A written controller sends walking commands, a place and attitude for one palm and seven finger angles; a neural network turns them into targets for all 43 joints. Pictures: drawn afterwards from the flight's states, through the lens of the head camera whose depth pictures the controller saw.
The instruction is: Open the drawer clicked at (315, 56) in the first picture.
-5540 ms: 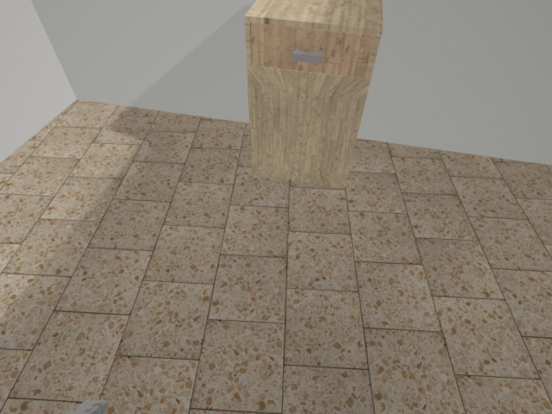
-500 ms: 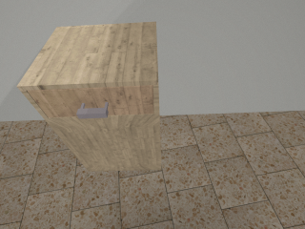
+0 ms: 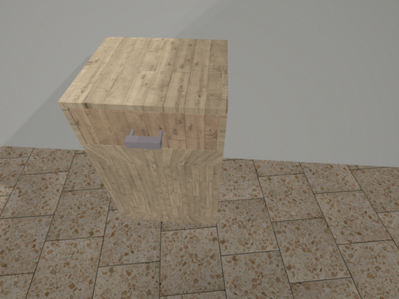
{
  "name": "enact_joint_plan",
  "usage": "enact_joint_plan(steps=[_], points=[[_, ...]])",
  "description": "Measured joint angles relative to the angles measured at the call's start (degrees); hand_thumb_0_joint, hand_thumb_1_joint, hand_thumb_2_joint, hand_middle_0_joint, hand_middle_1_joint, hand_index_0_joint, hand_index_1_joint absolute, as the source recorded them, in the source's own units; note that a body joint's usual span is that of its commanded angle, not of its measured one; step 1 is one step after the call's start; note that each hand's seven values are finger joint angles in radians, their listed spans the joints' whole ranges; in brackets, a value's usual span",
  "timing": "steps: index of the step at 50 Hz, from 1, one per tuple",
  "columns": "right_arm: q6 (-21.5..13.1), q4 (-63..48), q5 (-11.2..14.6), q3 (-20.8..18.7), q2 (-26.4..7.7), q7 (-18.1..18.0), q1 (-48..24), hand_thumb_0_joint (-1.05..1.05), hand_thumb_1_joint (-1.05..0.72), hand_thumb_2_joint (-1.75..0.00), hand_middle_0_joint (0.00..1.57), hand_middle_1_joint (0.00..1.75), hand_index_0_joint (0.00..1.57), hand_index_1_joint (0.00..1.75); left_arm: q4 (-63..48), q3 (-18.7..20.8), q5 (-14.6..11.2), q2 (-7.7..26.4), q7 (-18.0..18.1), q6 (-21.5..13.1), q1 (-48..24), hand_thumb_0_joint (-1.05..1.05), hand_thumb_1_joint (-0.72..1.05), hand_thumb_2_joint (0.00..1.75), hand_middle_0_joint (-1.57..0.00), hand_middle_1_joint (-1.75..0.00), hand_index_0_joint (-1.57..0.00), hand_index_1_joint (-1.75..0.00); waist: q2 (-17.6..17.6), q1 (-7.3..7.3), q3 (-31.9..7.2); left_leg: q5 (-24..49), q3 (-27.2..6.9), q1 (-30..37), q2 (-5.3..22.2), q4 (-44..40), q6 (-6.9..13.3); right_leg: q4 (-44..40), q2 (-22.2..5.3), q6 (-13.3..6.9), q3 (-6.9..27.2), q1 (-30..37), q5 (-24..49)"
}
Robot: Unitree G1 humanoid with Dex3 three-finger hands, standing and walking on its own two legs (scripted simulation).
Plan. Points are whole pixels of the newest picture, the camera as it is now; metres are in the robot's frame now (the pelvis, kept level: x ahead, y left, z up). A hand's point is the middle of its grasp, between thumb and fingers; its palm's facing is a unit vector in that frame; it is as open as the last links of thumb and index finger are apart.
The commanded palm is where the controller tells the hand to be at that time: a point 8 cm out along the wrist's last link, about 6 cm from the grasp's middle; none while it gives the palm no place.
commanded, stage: come to a stop and stand still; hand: left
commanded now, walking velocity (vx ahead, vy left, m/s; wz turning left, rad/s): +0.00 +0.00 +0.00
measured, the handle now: (145, 137) +0.58 +0.24 -0.08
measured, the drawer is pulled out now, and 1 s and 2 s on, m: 0.00 0.00 0.00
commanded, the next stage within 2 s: look again from close up in 0.44 s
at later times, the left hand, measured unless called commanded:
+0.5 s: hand out of the picture -0.01 +0.19 -0.18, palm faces +0.03 -0.99 -0.16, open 7.3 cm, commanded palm none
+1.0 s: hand out of the picture -0.01 +0.21 -0.18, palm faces +0.03 -0.98 -0.19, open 7.4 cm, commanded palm none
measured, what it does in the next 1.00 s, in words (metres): steps on the spot: left foot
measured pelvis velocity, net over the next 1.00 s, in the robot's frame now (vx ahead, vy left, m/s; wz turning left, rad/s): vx -0.02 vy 0.04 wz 0.00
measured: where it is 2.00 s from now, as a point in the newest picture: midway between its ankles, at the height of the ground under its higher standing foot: outside the picture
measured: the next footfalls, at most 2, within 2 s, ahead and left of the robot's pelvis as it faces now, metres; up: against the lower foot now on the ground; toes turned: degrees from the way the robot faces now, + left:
left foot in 0.02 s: +0.06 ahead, +0.15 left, +0.00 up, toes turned -2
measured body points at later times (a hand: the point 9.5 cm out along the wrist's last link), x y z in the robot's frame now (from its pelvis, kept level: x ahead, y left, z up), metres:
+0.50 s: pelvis +0.00 +0.03 +0.00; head +0.01 +0.03 +0.45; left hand -0.01 +0.24 -0.17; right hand -0.01 -0.18 -0.16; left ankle -0.03 +0.14 -0.74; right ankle +0.01 -0.10 -0.74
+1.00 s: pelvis -0.02 +0.04 -0.01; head -0.03 +0.04 +0.44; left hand -0.01 +0.26 -0.16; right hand -0.01 -0.18 -0.16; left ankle -0.03 +0.14 -0.74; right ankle +0.01 -0.10 -0.74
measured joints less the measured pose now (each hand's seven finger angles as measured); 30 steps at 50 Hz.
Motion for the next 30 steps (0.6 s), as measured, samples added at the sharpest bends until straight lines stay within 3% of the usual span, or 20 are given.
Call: enact_joint_plan(steps=[1,7,10,14,19,27,30], points=[[-0.54,-0.18,-0.10,0.24,-0.04,-0.10,0.58,0.00,-0.91,-0.90,0.20,0.30,0.20,0.30,0.42,-0.06,-0.23,0.00,0.02,0.23,0.41,0.00,0.91,0.90,-0.20,-0.30,-0.20,-0.30,0.89,-0.27,-0.62,0.51,-0.73,1.20,0.54,-3.72,0.58,1.18,0.76,0.38,-0.60,-0.89,-0.55],[-0.30,2.61,-0.38,2.14,4.23,-0.93,2.89,0.00,-0.91,-0.90,0.20,0.30,0.20,0.30,3.27,-0.47,-0.15,1.08,-0.22,0.74,1.35,0.00,0.91,0.90,-0.20,-0.30,-0.19,-0.29,-2.47,-0.51,-1.74,3.57,-0.52,2.04,-1.43,-5.76,0.03,8.73,0.01,1.48,2.16,-1.70,-8.01],[-0.66,4.14,-0.13,2.46,4.87,-1.56,3.49,0.00,-0.92,-0.90,0.20,0.30,0.20,0.30,4.07,-1.33,-0.32,0.34,-0.24,-0.26,2.03,0.00,0.91,0.90,-0.20,-0.30,-0.19,-0.29,-3.10,-0.37,-1.65,3.55,0.21,2.18,-2.82,-6.05,0.42,5.41,-0.48,1.79,3.84,1.59,-6.15],[-1.70,5.48,0.35,2.37,4.23,-1.81,2.91,0.01,-0.93,-0.90,0.20,0.30,0.20,0.30,5.87,-2.52,-0.77,-2.45,0.13,-1.49,1.71,0.00,0.91,0.90,-0.20,-0.30,-0.19,-0.29,-0.30,-1.16,0.07,2.86,0.51,2.70,-1.71,-5.34,0.49,2.17,0.73,2.26,4.02,3.75,-5.79],[-2.30,6.49,0.51,2.66,4.89,-1.87,3.40,0.00,-0.92,-0.90,0.20,0.30,0.20,0.30,6.54,-3.02,-1.03,-3.88,0.46,-1.67,0.81,0.00,0.91,0.90,-0.20,-0.30,-0.19,-0.30,-0.09,-2.14,0.59,2.88,0.66,3.76,-1.27,-5.72,0.42,1.02,1.19,2.24,4.10,5.06,-5.11],[-2.27,7.40,0.31,2.95,6.31,-1.87,4.89,0.00,-0.91,-0.90,0.20,0.30,0.20,0.30,6.18,-2.88,-1.03,-3.20,0.83,-1.50,-0.41,0.01,0.93,0.90,-0.20,-0.30,-0.20,-0.30,-0.59,-2.43,0.68,2.96,0.71,3.95,-0.86,-6.01,0.26,0.14,1.62,2.05,4.10,5.48,-4.67],[-2.10,5.69,0.50,3.12,5.72,-1.07,4.58,0.00,-0.91,-0.90,0.20,0.30,0.20,0.30,5.35,-3.49,-0.85,-3.07,1.77,-3.38,-0.33,0.01,0.92,0.90,-0.20,-0.30,-0.20,-0.30,0.15,-2.87,1.56,1.43,0.59,1.27,-0.29,-2.02,0.22,1.78,2.07,2.06,3.97,3.85,-4.88]])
